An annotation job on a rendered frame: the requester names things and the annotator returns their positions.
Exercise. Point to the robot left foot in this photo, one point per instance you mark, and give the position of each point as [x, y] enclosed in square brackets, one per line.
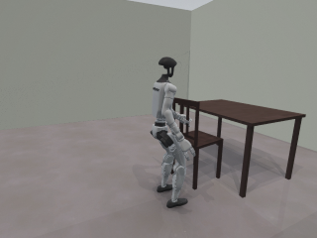
[168, 187]

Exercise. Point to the right robot forearm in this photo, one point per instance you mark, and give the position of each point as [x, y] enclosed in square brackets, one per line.
[173, 126]

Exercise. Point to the chair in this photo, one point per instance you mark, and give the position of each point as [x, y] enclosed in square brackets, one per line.
[197, 139]

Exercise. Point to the right robot hand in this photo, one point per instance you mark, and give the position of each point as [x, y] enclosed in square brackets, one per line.
[184, 146]

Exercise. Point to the right robot thigh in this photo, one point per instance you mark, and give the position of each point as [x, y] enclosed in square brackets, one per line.
[168, 140]

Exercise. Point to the left robot hand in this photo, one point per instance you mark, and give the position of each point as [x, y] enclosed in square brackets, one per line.
[183, 120]

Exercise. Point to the left robot forearm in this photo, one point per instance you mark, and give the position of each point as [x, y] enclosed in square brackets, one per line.
[175, 114]

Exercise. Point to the table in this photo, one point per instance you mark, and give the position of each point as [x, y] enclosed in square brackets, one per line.
[250, 115]

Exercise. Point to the robot right upper arm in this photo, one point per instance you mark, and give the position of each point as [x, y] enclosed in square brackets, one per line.
[169, 91]

